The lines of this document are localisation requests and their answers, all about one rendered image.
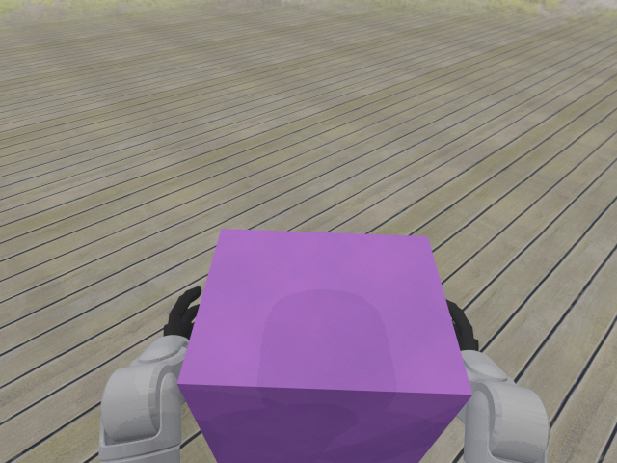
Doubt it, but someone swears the left robot forearm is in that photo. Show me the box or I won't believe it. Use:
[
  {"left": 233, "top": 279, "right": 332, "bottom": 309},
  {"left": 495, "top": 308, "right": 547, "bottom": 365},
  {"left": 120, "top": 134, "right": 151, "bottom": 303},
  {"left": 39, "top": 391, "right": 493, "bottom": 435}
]
[{"left": 98, "top": 335, "right": 189, "bottom": 463}]

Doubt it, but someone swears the left robot hand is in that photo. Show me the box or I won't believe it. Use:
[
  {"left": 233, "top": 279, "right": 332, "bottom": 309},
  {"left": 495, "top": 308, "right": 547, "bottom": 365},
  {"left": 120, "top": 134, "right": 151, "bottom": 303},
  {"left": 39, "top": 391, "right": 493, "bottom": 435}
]
[{"left": 163, "top": 286, "right": 201, "bottom": 340}]

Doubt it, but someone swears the carton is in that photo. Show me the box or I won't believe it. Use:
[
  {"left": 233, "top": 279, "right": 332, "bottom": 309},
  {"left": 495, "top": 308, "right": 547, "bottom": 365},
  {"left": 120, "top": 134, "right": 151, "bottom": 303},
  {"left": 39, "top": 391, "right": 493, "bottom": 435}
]
[{"left": 177, "top": 229, "right": 472, "bottom": 463}]

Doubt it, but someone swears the right robot forearm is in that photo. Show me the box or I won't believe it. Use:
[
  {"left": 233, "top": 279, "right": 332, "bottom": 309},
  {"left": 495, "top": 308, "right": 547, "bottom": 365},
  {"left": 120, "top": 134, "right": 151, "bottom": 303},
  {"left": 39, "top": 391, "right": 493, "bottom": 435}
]
[{"left": 456, "top": 350, "right": 550, "bottom": 463}]

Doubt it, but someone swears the right robot hand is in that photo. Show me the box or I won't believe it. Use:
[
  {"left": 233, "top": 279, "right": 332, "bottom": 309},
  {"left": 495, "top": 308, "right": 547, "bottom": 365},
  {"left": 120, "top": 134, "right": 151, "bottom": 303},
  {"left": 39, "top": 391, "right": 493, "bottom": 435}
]
[{"left": 445, "top": 299, "right": 479, "bottom": 352}]

